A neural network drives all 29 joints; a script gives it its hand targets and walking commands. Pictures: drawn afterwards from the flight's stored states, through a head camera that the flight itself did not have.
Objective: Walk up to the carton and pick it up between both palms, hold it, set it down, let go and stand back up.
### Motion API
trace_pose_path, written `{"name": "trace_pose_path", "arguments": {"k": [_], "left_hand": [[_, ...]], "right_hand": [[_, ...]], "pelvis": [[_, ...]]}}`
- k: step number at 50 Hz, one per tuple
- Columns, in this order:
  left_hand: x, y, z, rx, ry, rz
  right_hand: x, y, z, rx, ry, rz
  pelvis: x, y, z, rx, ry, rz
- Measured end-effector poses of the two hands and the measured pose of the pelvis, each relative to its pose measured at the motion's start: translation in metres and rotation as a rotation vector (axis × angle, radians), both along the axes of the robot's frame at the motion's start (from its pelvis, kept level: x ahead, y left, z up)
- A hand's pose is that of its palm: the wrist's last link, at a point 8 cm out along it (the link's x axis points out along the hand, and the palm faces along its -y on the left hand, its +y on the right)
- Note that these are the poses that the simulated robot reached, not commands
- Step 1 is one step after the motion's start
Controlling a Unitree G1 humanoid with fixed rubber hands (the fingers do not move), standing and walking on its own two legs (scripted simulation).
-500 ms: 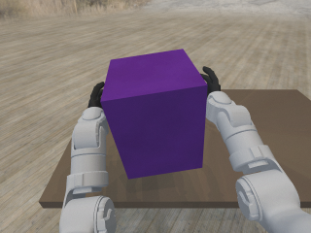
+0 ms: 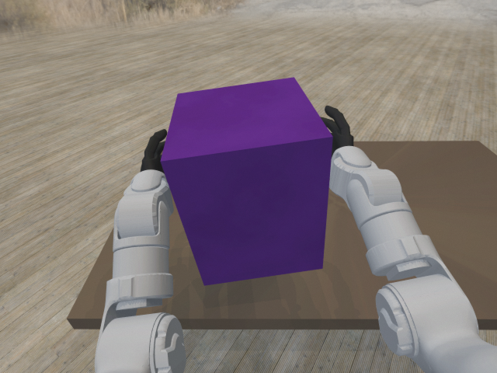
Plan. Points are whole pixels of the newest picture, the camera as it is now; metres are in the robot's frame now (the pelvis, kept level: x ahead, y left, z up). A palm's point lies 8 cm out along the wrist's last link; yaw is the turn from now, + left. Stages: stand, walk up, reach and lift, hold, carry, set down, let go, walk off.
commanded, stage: hold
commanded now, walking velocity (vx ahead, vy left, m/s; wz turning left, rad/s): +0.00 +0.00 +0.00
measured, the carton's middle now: (249, 180) +0.38 +0.00 +0.18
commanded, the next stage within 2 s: set down in 0.42 s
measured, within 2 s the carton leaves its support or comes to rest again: neither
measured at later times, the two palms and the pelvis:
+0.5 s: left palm (151, 184) +0.36 +0.16 +0.20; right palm (334, 154) +0.37 -0.13 +0.23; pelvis +0.01 +0.00 +0.00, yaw +1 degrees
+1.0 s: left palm (164, 190) +0.40 +0.15 +0.16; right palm (328, 185) +0.39 -0.14 +0.16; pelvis +0.02 +0.00 +0.00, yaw +1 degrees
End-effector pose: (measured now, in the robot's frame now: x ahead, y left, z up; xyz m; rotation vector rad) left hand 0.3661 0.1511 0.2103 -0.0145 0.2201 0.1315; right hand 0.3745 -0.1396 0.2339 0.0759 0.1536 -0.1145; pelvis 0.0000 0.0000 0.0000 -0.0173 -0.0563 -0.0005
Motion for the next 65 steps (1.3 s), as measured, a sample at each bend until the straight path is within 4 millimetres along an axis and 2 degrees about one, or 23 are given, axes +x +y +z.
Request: {"name": "trace_pose_path", "arguments": {"k": [7, 14, 25, 34, 39, 45, 48, 65], "left_hand": [[0.004, -0.003, 0.002, -0.01, 0.002, -0.001], [0.006, -0.001, -0.005, -0.026, 0.016, 0.002], [-0.005, 0.006, -0.008, -0.026, -0.022, 0.008], [0.019, 0.003, -0.001, 0.003, -0.086, -0.021], [0.03, 0.002, -0.007, 0.024, -0.081, -0.044], [0.036, 0.003, -0.038, 0.044, -0.035, -0.061], [0.037, 0.002, -0.05, 0.034, -0.041, -0.059], [0.049, -0.017, -0.059, 0.049, -0.026, -0.074]], "right_hand": [[0.003, -0.003, 0.005, -0.009, 0.003, -0.002], [0.006, -0.001, 0.002, -0.027, 0.017, 0.002], [-0.001, 0.008, 0.0, -0.019, -0.019, 0.009], [0.009, 0.003, -0.004, -0.017, -0.097, -0.026], [0.014, 0.001, -0.02, -0.038, -0.1, -0.05], [0.016, 0.003, -0.058, -0.041, -0.061, -0.06], [0.016, 0.002, -0.07, -0.044, -0.071, -0.062], [0.026, -0.016, -0.074, -0.073, -0.061, -0.065]], "pelvis": [[0.002, -0.002, 0.0, 0.001, 0.003, -0.01], [0.006, -0.003, 0.001, 0.0, -0.006, -0.004], [0.009, 0.001, 0.0, -0.006, -0.035, 0.009], [0.001, 0.004, 0.001, 0.003, -0.04, 0.004], [0.003, 0.005, 0.003, 0.006, -0.06, -0.006], [0.01, 0.005, 0.003, 0.004, -0.068, 0.008], [0.014, 0.005, 0.003, -0.001, -0.055, 0.014], [0.02, 0.001, 0.003, 0.001, -0.025, 0.001]]}}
